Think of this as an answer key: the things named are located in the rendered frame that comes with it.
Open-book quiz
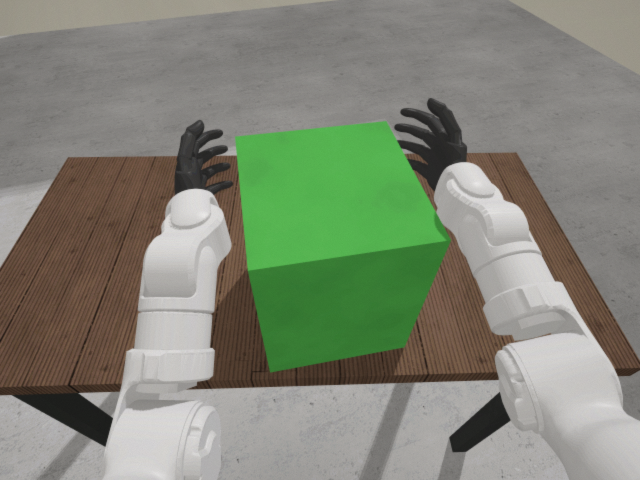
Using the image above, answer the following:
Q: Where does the robot left forearm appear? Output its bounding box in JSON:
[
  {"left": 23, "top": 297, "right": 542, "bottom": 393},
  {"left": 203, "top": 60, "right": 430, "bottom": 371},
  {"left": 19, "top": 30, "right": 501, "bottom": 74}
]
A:
[{"left": 103, "top": 189, "right": 232, "bottom": 476}]

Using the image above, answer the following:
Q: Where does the left robot upper arm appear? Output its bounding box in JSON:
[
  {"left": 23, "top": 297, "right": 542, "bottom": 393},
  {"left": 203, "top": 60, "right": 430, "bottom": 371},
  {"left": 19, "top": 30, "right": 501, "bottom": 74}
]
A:
[{"left": 102, "top": 400, "right": 221, "bottom": 480}]

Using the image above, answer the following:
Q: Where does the table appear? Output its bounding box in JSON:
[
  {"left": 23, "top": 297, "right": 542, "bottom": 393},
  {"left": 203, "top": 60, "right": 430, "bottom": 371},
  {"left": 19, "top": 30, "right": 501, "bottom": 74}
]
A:
[{"left": 0, "top": 153, "right": 640, "bottom": 452}]

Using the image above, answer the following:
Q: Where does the right robot upper arm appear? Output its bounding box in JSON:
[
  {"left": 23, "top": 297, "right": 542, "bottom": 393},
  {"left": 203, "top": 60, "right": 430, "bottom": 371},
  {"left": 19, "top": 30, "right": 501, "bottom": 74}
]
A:
[{"left": 495, "top": 330, "right": 640, "bottom": 480}]

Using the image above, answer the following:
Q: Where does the right robot hand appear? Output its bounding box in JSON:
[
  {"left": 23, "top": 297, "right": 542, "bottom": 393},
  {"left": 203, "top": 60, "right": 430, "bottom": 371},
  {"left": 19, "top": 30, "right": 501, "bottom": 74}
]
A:
[{"left": 394, "top": 98, "right": 467, "bottom": 191}]

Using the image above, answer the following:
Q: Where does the robot right forearm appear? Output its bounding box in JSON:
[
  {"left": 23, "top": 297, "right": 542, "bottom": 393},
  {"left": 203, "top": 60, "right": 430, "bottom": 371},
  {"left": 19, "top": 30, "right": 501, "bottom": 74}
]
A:
[{"left": 434, "top": 162, "right": 623, "bottom": 408}]

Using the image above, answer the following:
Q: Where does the carton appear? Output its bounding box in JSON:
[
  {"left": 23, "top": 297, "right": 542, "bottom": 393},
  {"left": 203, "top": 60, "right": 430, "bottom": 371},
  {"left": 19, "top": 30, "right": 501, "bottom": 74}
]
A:
[{"left": 235, "top": 121, "right": 451, "bottom": 373}]

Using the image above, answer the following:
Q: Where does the left robot hand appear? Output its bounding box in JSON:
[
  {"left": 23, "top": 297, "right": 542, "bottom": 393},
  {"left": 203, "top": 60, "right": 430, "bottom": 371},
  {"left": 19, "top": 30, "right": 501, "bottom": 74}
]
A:
[{"left": 175, "top": 120, "right": 233, "bottom": 195}]

